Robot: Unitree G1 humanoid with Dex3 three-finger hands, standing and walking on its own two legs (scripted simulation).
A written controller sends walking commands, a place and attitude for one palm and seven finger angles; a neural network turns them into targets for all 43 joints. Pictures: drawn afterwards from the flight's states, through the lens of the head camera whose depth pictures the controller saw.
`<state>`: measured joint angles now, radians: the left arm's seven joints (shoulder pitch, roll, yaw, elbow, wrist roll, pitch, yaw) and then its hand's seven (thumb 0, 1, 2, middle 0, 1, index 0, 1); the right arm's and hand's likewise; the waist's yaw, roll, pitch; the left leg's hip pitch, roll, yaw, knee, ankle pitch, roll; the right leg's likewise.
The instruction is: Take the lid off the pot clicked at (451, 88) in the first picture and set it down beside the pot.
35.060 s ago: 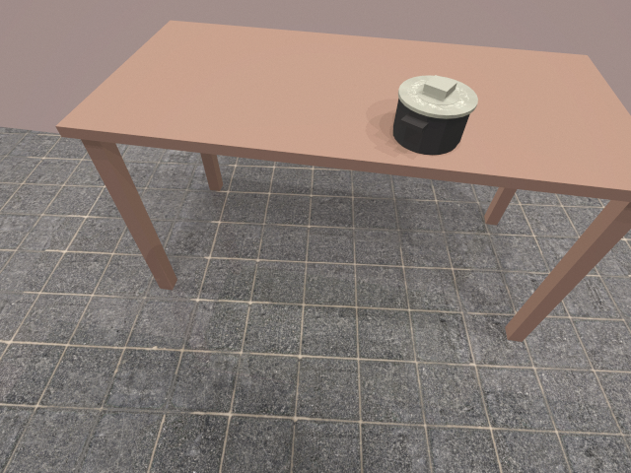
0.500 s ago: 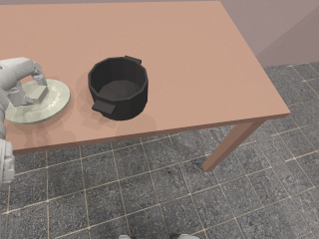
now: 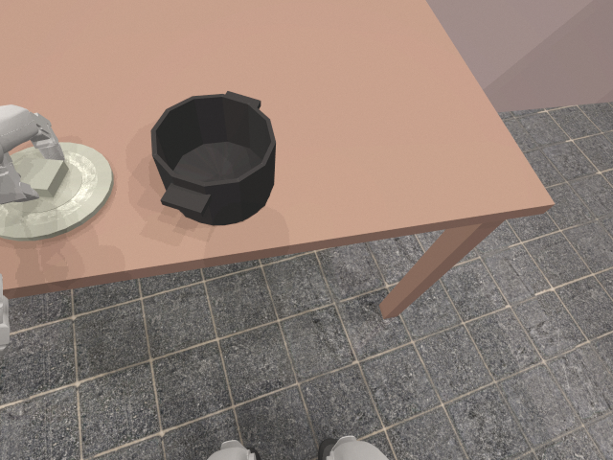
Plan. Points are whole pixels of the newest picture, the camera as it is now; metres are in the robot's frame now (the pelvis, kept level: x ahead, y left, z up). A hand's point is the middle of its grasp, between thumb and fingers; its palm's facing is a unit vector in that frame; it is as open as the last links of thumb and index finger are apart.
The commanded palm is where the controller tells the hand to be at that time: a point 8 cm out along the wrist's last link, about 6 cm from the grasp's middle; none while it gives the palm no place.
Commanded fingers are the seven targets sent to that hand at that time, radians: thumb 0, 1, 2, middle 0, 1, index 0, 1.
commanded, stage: open the fingers wide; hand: left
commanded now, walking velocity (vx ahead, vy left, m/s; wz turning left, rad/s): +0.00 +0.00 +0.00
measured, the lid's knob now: (38, 177) +0.50 +0.32 +0.02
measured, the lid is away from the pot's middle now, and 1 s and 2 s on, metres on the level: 0.23 0.23 0.23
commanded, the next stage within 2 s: raise the empty hand in 1.20 s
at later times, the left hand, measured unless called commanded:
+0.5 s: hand (22, 190) +0.45 +0.31 +0.05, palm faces -0.42 -0.11 -0.90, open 8.5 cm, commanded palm +0.48 +0.31 +0.10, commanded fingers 0.00 0.27 0.79 -0.58 -1.00 -0.52 -0.97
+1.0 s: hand (25, 179) +0.47 +0.31 +0.05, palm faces -0.43 -0.12 -0.90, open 10.4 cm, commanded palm +0.49 +0.31 +0.10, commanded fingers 0.00 -0.01 0.63 -0.34 -0.87 -0.34 -0.87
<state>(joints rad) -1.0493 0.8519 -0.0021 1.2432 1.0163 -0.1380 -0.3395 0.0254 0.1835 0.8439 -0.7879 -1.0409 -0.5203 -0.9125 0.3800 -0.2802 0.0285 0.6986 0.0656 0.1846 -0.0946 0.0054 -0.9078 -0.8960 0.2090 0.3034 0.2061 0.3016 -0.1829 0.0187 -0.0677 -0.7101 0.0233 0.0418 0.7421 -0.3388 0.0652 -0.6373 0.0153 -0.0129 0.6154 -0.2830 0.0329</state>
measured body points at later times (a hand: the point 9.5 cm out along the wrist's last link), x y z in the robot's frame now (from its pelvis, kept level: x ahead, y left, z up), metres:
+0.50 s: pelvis -0.01 +0.00 +0.00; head +0.09 +0.02 +0.44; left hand +0.47 +0.31 +0.10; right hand +0.00 -0.28 -0.12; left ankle +0.00 +0.07 -0.71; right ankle +0.00 -0.15 -0.71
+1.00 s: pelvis +0.00 -0.01 +0.00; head +0.11 +0.01 +0.43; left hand +0.49 +0.31 +0.10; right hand -0.02 -0.29 -0.12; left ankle +0.00 +0.07 -0.71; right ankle +0.00 -0.15 -0.71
